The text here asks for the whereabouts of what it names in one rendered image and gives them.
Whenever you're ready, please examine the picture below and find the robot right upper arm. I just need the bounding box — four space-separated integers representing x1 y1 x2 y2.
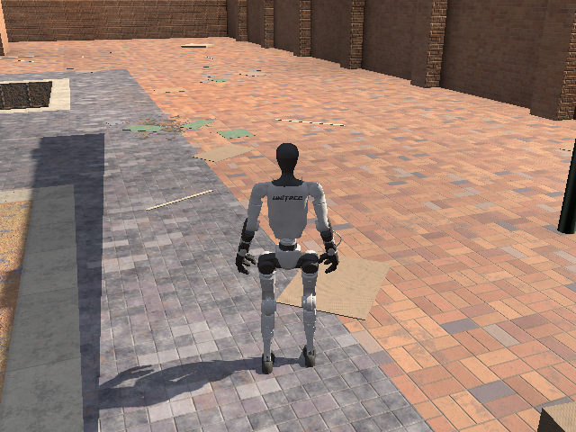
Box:
306 182 329 232

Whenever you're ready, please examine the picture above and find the left robot forearm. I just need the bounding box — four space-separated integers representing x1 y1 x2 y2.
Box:
238 218 255 257

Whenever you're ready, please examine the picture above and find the right robot hand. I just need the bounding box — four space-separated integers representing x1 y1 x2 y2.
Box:
319 252 339 274

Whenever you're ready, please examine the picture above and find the robot left upper arm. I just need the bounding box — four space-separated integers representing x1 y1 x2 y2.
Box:
246 182 269 232

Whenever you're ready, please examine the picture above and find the left robot hand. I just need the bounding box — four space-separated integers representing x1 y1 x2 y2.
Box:
235 253 256 275

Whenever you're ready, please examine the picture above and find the robot left thigh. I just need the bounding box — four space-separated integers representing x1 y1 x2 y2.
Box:
257 251 276 316

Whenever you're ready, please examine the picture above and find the right robot shin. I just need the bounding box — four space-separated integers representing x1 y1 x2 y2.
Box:
303 295 316 355

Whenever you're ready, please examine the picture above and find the right robot forearm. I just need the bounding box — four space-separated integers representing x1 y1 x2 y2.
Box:
320 218 337 256

